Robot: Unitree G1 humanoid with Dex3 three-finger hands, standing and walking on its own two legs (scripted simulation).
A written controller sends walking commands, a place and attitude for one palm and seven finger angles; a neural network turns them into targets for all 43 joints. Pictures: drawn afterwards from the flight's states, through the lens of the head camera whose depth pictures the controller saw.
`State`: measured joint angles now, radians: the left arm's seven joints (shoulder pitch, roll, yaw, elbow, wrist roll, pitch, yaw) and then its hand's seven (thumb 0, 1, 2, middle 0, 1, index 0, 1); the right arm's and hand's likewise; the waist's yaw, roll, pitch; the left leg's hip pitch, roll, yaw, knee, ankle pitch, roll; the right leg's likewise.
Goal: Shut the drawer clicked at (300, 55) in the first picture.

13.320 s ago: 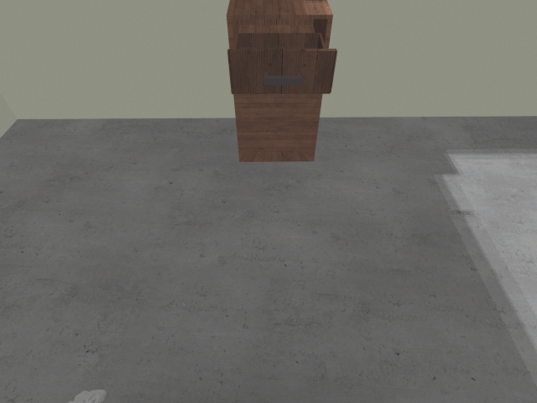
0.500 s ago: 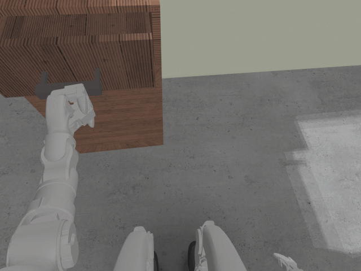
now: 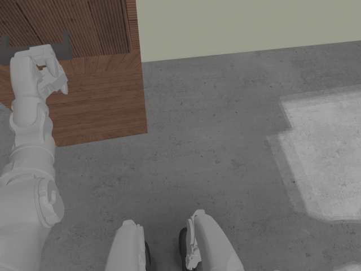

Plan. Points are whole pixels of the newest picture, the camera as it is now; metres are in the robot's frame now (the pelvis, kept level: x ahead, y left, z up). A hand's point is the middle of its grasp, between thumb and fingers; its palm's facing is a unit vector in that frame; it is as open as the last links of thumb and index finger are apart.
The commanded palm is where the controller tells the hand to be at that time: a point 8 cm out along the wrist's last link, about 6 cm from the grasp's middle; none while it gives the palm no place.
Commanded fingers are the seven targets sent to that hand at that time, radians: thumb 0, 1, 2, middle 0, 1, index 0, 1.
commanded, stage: push the drawer shut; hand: left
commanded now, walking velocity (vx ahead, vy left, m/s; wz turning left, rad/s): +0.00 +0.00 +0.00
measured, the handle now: (36, 45) +0.59 +0.26 +0.04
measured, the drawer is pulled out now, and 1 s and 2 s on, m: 0.01 0.00 0.00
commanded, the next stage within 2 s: pull the fist back off the drawer in 0.46 s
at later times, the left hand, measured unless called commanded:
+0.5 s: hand (55, 68) +0.54 +0.22 +0.03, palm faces +0.13 -0.99 -0.05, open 2.9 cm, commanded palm +0.56 +0.23 +0.04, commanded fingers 0.00 0.90 0.90 -1.40 -1.60 -1.40 -1.60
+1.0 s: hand (56, 69) +0.54 +0.21 +0.04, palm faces +0.12 -0.99 -0.04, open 3.0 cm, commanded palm +0.51 +0.23 +0.04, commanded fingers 0.00 0.90 0.90 -1.40 -1.60 -1.40 -1.60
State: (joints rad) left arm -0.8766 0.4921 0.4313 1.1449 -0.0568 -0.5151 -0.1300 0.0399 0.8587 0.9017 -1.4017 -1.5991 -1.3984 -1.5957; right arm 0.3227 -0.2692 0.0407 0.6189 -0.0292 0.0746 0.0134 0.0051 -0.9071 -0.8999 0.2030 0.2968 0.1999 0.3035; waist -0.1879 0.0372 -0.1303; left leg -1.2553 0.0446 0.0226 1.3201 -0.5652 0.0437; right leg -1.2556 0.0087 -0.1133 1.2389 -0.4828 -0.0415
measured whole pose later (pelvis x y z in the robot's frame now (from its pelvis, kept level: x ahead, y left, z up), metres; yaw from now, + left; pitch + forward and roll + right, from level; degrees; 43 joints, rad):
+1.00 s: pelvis -0.03 +0.01 -0.02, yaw +0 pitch +31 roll -6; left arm -1.08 0.62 0.40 1.24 0.00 -0.43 -0.11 -0.01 0.71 0.93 -1.40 -1.60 -1.40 -1.60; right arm 0.38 -0.27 0.08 0.64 -0.05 0.02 0.03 0.00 -0.91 -0.90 0.20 0.30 0.20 0.30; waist -0.25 0.04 -0.12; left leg -1.41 0.04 -0.02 1.39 -0.52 0.05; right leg -1.37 0.01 -0.15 1.26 -0.43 -0.04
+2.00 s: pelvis +0.05 +0.01 +0.10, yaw +3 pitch +9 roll -1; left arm 0.04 0.31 0.13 0.16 -0.11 -0.13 0.01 0.02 0.90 0.90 -1.40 -1.60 -1.40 -1.60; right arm 0.21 -0.25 0.02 0.51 0.06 0.06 -0.05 0.01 -0.91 -0.90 0.20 0.30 0.20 0.30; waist -0.01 0.05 -0.09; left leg -0.49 -0.01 0.03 0.77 -0.43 0.05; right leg -0.50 0.00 -0.08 0.73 -0.38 -0.02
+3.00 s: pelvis +0.03 -0.02 +0.13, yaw +5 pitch -2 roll -1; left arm 0.53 0.35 0.35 -0.45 -0.06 -0.20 0.12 0.02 0.89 0.90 -1.41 -1.60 -1.40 -1.59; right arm 0.21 -0.23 0.01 0.59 0.01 -0.10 -0.05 0.01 -0.91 -0.90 0.20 0.30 0.20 0.30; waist 0.01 0.08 0.00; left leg -0.18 0.01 -0.01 0.51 -0.29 0.01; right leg -0.16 0.03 -0.12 0.43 -0.23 -0.05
